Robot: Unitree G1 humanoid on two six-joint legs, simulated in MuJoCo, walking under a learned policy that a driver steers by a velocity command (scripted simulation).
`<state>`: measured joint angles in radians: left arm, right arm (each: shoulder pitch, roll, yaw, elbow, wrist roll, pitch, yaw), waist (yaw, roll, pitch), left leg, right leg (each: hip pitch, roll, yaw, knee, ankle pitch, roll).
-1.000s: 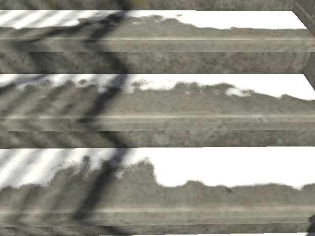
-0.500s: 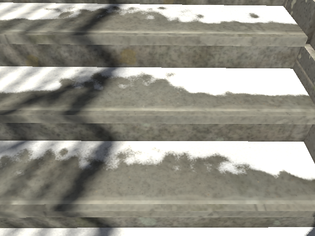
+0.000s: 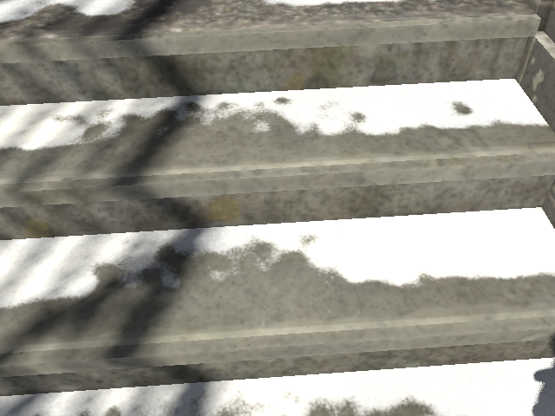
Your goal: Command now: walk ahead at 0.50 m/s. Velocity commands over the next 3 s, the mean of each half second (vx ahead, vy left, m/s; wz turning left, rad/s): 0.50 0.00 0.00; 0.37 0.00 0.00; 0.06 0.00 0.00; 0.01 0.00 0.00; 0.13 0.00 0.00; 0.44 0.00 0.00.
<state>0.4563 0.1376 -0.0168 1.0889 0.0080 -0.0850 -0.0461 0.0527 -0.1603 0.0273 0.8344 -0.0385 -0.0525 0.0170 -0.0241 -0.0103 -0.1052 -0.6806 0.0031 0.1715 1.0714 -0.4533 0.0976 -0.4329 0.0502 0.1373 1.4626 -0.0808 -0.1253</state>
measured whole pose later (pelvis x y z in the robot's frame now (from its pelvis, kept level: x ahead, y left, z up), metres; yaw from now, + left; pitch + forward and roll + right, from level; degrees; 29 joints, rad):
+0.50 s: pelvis +0.26 -0.04 +0.15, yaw +2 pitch +3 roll -2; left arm 0.07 0.16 -0.05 0.81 0.04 -0.06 -0.02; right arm 0.45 -0.14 0.00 1.10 0.00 -0.10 0.03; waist 0.00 -0.01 -0.09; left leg -0.41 -0.02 -0.12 1.39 -0.07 0.11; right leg -0.72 -0.01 -0.17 1.10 -0.44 -0.11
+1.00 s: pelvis +0.50 +0.02 +0.29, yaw +1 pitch +4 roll +1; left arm 0.48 0.11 -0.01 1.12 0.02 -0.05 -0.01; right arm -0.04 -0.09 0.07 0.74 -0.05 -0.04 0.02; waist 0.01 -0.01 -0.04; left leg -0.85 0.05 0.14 1.20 -0.43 0.09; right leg -0.22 -0.04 0.03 0.80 -0.17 -0.02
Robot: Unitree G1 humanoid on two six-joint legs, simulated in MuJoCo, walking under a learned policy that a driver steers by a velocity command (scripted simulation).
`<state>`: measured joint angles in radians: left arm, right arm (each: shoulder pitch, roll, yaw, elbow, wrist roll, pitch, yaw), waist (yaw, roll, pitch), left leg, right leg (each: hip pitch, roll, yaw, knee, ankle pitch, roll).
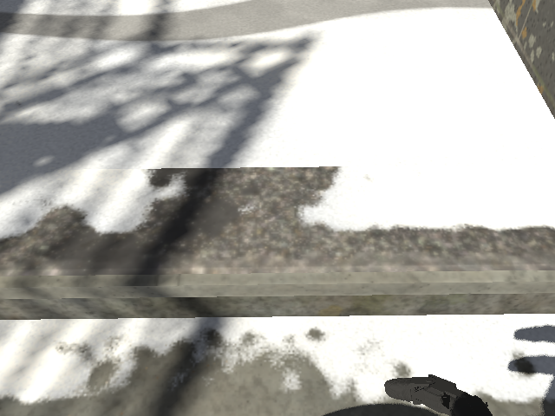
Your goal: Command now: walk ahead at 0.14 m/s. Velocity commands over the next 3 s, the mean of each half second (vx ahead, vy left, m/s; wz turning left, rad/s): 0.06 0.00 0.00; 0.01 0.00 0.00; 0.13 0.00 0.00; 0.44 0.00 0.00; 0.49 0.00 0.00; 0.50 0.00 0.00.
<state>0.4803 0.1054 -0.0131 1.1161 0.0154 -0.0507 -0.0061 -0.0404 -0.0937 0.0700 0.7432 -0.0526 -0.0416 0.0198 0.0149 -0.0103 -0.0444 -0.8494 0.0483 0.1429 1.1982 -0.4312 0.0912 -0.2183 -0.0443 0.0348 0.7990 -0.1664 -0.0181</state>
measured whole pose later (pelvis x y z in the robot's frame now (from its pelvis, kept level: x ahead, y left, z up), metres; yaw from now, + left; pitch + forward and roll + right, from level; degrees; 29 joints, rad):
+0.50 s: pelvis +0.11 +0.00 +0.10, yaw +1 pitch +2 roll +0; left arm 0.24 0.15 -0.01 1.03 0.03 0.04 0.03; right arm 0.27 -0.15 0.00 1.03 -0.01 -0.01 -0.03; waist -0.04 0.02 -0.09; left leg -0.35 0.02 0.12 0.62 -0.31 0.04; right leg -0.37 -0.03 -0.06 0.62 -0.31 -0.01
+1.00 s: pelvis +0.13 -0.02 +0.11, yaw +1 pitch +1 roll +0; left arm 0.28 0.15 -0.02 1.09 0.02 0.00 0.01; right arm 0.27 -0.13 0.00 1.12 -0.02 0.04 -0.04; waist -0.03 0.00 -0.01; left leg -0.20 0.04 0.09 0.45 -0.26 0.00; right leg -0.23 0.00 -0.08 0.45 -0.23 -0.03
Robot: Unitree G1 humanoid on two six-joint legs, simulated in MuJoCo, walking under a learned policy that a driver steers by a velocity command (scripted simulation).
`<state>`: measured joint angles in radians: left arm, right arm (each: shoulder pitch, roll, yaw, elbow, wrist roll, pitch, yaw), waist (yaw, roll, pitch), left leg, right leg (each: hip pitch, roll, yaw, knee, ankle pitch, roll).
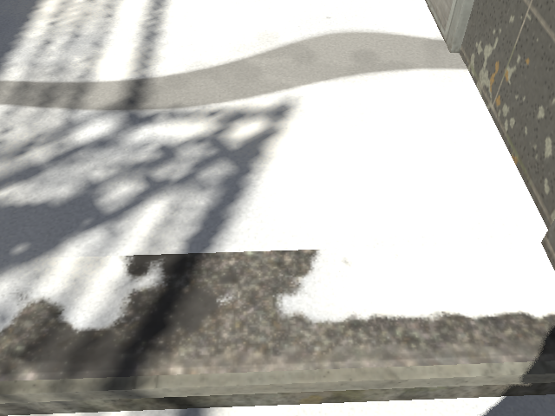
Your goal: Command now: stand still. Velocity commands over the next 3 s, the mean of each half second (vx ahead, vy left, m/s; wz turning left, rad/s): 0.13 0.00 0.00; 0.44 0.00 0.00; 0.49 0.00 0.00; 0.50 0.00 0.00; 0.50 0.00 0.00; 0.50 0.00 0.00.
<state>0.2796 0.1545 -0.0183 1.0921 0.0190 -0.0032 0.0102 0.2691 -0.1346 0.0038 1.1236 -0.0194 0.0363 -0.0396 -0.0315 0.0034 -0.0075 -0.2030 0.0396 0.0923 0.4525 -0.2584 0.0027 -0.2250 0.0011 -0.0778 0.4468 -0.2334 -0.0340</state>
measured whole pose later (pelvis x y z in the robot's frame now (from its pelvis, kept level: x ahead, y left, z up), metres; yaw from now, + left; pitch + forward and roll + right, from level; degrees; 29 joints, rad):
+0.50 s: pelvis +0.03 +0.02 -0.01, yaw +0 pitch +5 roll +0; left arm 0.30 0.21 0.02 1.04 -0.02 -0.01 0.02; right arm 0.35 -0.18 -0.02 1.08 -0.01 -0.04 -0.03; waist -0.03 -0.02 -0.09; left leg -0.31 0.00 0.08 0.59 -0.38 0.06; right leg -0.43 0.00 -0.03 0.84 -0.36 -0.09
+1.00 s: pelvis +0.26 -0.08 +0.12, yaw -1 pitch +2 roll +0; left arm 0.36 0.19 -0.01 1.05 0.04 -0.04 -0.05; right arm 0.20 -0.21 0.00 0.84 0.02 -0.09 0.05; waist -0.01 0.04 -0.11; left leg -0.87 -0.07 -0.19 2.07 -0.03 0.20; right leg -0.47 -0.02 -0.11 0.82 -0.39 -0.05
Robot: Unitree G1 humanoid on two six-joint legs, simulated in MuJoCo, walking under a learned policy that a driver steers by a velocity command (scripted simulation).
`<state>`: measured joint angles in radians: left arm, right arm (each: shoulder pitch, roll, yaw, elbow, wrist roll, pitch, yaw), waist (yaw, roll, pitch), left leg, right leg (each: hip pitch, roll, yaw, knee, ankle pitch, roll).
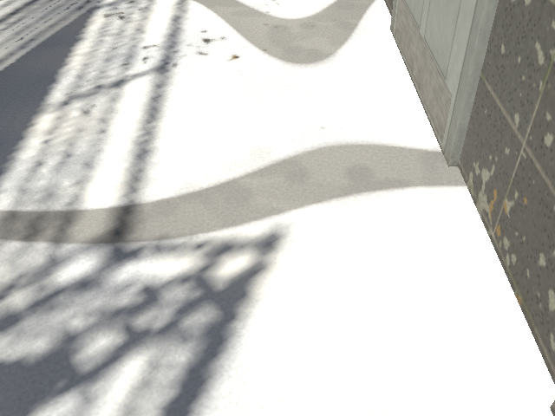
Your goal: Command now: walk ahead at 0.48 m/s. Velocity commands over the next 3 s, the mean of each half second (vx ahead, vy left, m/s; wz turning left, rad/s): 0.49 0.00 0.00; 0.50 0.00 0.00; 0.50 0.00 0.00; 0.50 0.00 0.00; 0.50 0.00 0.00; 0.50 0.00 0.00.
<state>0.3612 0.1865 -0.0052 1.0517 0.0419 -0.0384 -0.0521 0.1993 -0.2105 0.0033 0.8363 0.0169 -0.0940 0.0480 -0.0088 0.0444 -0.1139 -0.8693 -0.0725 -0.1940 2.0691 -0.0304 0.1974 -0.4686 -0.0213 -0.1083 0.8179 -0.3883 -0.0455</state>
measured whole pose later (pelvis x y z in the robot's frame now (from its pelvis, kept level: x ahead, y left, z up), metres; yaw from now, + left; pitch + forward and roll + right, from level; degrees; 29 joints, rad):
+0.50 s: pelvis +0.27 +0.04 +0.14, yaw -2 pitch +2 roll +1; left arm 0.35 0.19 0.00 0.94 -0.01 -0.09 -0.04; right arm 0.22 -0.22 0.00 0.93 -0.02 -0.07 0.04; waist 0.00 -0.01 -0.09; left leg -0.56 0.00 0.19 0.93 -0.41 0.10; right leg -0.64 0.04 0.16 1.81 -0.11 -0.18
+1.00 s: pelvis +0.55 -0.03 +0.18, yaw +0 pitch +4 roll +0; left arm -0.02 0.22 0.02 0.77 0.00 -0.11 -0.05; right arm 0.47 -0.22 -0.03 1.01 0.00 -0.07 -0.01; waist -0.07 -0.01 0.01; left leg 0.01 0.06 0.07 0.61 -0.48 0.00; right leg -0.53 -0.01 -0.08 0.57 -0.09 -0.08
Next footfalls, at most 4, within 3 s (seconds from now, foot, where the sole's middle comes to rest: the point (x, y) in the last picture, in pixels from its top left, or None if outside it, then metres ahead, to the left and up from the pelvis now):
0.34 left None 0.36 0.11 -0.58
0.98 right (357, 336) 0.71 -0.13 -0.58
1.54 left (257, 224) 1.09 0.11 -0.58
2.10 right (334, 169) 1.32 -0.14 -0.58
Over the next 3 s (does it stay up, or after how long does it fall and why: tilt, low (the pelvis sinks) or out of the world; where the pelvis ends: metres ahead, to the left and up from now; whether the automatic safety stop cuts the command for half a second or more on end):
stays up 1.65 0.06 0.21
